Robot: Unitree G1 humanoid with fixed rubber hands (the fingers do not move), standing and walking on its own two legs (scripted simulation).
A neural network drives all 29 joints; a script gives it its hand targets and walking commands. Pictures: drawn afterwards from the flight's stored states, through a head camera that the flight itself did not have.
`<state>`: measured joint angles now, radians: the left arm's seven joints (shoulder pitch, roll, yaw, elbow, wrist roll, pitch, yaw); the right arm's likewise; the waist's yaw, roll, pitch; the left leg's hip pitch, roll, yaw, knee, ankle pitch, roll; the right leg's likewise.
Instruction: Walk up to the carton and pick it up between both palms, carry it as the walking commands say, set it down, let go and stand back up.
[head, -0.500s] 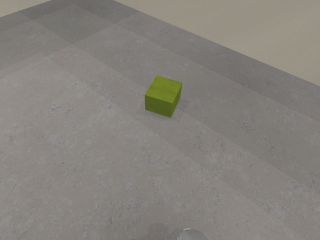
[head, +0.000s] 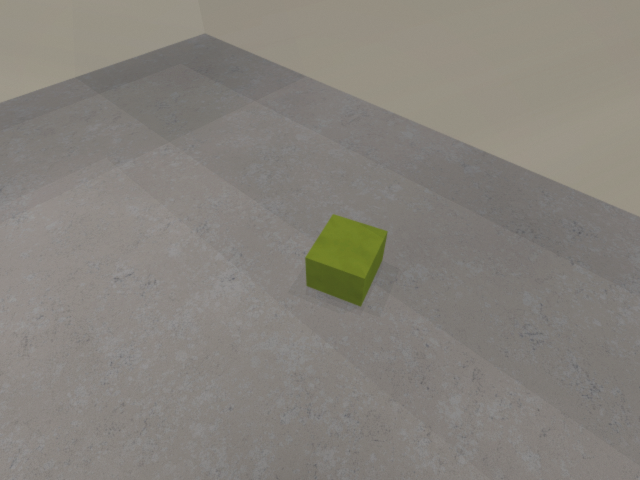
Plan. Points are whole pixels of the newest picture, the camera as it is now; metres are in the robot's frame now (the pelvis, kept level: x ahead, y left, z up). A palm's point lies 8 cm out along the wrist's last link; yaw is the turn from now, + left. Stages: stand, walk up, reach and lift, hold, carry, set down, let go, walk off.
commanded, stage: walk up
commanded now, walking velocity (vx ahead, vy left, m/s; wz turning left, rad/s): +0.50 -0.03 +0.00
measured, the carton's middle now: (346, 258) +1.01 -0.08 -0.67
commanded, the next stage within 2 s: none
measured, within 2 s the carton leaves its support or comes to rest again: neither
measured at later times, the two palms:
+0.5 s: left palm (210, 384) +0.30 +0.19 -0.13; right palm (533, 475) +0.18 -0.28 -0.15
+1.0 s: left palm (191, 313) +0.43 +0.25 -0.13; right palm (472, 303) +0.44 -0.26 -0.12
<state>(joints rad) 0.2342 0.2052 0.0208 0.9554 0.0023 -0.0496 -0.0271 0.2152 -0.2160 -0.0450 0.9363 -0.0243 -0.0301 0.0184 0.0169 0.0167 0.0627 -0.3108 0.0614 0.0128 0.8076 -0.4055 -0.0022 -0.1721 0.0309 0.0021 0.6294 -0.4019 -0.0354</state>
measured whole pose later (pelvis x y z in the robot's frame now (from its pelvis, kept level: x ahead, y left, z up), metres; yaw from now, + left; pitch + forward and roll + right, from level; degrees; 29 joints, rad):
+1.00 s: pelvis +0.39 -0.01 +0.01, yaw +0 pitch +2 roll -1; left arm 0.24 0.26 0.03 1.02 0.00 -0.05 -0.03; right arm 0.21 -0.21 -0.03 0.95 -0.02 -0.05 0.01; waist -0.03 0.00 0.05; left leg -0.29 0.07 0.04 0.59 -0.33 -0.02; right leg -0.44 0.02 -0.01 1.02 -0.47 -0.03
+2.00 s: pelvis +0.59 -0.06 +0.00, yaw +0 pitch +1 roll +1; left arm 0.16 0.23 0.04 0.99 0.00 0.01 -0.02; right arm 0.23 -0.21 -0.02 1.01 -0.02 -0.01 -0.01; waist -0.05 0.00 0.08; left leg -0.23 0.08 0.05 0.60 -0.38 -0.06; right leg -0.35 0.02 -0.02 0.60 -0.23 -0.04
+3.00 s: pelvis +0.57 +0.00 +0.00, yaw -4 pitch +2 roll -1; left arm 0.21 0.30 0.05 0.99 0.00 0.04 0.03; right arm 0.22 -0.21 -0.05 0.90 -0.03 0.08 -0.01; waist 0.03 -0.02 0.08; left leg -0.29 0.05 0.05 0.62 -0.40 -0.02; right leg -0.41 0.02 0.05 0.58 -0.22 0.01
